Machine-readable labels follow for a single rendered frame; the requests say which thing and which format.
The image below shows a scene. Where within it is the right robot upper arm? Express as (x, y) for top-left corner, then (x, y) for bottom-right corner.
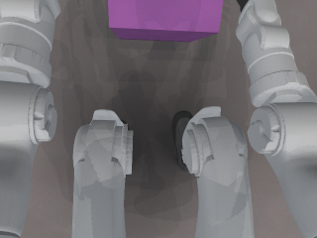
(247, 102), (317, 238)

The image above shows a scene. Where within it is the right robot hand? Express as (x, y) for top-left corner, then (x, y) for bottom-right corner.
(237, 0), (249, 13)

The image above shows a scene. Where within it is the right robot forearm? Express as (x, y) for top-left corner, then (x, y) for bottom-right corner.
(235, 0), (317, 108)

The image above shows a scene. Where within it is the left robot forearm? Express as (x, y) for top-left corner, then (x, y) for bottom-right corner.
(0, 0), (61, 88)

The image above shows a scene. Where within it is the left robot upper arm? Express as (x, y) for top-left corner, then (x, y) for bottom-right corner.
(0, 80), (57, 238)

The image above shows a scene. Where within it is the carton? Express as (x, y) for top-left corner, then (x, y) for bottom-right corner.
(108, 0), (223, 43)

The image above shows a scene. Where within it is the robot left shin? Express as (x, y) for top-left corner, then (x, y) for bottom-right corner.
(72, 109), (124, 168)

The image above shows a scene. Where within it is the robot right foot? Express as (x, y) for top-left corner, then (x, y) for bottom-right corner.
(172, 110), (193, 172)

